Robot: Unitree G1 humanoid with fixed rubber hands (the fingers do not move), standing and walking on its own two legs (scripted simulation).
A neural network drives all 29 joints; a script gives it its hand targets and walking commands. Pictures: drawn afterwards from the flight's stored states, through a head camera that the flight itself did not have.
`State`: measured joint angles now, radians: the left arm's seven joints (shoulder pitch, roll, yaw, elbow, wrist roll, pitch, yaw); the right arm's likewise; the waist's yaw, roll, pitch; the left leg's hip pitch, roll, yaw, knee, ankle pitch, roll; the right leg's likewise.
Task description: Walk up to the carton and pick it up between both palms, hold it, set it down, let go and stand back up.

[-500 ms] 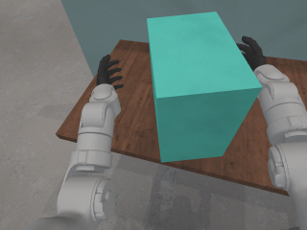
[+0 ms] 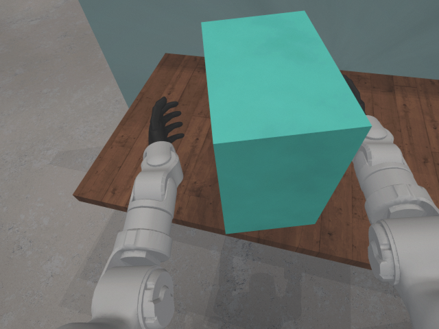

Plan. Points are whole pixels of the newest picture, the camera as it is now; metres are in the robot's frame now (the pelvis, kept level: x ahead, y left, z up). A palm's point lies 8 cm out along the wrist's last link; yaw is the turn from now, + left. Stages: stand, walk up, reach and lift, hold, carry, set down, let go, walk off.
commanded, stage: reach and lift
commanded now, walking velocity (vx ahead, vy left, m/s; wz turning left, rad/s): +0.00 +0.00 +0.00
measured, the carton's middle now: (262, 130) +0.49 +0.03 +0.07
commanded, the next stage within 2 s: none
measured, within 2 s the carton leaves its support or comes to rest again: neither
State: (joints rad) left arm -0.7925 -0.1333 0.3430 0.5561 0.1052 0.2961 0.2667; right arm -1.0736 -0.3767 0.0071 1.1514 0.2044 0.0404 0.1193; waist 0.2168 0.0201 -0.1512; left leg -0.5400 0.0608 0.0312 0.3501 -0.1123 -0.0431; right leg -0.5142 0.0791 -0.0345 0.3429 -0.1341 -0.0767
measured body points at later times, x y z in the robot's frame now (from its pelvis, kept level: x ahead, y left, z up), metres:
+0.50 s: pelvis +0.00 +0.00 +0.00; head +0.08 -0.02 +0.44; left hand +0.42 +0.18 +0.10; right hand +0.51 -0.10 +0.11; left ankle +0.01 +0.15 -0.74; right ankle +0.00 -0.06 -0.74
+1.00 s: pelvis +0.01 +0.00 +0.00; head +0.07 +0.00 +0.45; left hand +0.41 +0.19 +0.10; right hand +0.50 -0.09 +0.12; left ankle +0.01 +0.15 -0.74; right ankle +0.00 -0.06 -0.74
